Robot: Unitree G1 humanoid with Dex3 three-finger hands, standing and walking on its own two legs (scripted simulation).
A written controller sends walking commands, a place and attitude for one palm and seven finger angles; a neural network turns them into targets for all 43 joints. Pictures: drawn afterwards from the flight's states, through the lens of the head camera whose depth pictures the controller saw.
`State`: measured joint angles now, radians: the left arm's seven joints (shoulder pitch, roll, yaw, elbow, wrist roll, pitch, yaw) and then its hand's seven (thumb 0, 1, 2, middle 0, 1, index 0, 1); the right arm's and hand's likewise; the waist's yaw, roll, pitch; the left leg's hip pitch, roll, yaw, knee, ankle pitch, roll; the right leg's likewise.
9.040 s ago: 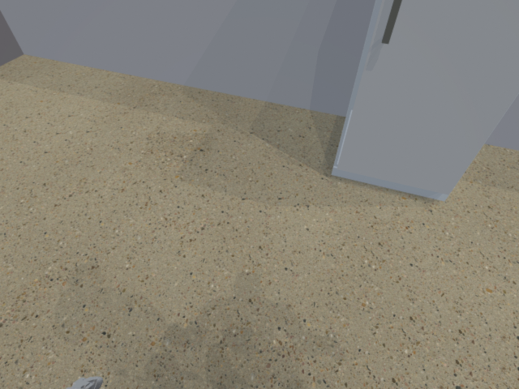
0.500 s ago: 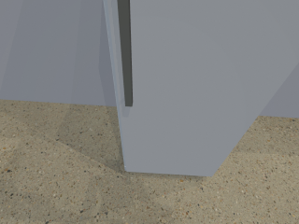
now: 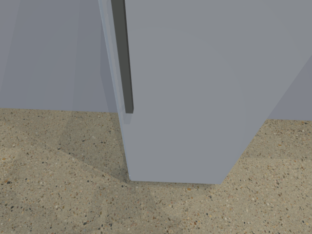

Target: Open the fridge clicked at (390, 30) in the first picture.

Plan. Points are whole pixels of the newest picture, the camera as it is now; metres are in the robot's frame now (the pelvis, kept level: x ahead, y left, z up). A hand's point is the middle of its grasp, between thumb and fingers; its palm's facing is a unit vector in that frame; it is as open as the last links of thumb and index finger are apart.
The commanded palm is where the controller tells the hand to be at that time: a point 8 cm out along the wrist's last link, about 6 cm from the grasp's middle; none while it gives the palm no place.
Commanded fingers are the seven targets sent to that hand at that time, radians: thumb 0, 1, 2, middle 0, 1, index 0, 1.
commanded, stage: look again from close up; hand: left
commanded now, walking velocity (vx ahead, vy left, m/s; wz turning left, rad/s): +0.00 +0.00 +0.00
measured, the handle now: (124, 46) +0.51 +0.13 +0.23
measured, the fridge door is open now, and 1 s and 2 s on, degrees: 0 0 0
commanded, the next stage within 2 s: none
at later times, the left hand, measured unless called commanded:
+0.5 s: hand out of the picture +0.02 +0.18 -0.17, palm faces +0.01 -0.97 -0.25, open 7.4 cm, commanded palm none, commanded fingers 0.00 0.90 0.90 -0.20 -0.30 -0.20 -0.30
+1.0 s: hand out of the picture +0.01 +0.17 -0.17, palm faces +0.03 -0.97 -0.24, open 7.4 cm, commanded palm none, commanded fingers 0.00 0.90 0.90 -0.20 -0.30 -0.20 -0.30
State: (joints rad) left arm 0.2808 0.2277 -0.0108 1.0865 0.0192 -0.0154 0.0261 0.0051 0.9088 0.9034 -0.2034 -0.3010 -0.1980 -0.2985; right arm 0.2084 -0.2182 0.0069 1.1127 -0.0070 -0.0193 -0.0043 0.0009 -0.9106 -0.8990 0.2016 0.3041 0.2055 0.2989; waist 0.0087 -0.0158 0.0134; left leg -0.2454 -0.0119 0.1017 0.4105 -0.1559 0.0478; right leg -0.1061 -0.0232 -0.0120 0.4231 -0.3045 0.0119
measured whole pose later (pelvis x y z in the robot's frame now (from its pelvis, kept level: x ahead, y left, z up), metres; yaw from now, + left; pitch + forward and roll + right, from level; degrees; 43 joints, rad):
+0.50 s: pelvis +0.01 -0.02 +0.00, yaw +0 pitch -1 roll +1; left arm 0.27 0.23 -0.01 1.09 0.02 -0.02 0.03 0.01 0.91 0.90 -0.20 -0.30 -0.20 -0.30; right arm 0.19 -0.23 0.01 1.13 -0.01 -0.02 -0.01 0.00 -0.91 -0.90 0.20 0.30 0.21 0.30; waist 0.01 -0.01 0.01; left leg -0.22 0.01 0.09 0.40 -0.16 0.02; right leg -0.08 0.00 -0.02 0.40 -0.31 -0.01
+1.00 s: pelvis +0.01 -0.03 +0.00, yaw +1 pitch -1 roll +1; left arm 0.29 0.22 -0.01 1.10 0.01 -0.02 0.03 0.01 0.91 0.90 -0.20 -0.30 -0.20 -0.30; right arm 0.19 -0.22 0.02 1.14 -0.01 -0.02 -0.02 0.00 -0.91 -0.90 0.20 0.30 0.21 0.30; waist 0.02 -0.02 0.02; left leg -0.21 0.02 0.07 0.40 -0.16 0.00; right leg -0.06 0.01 -0.04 0.38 -0.31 -0.03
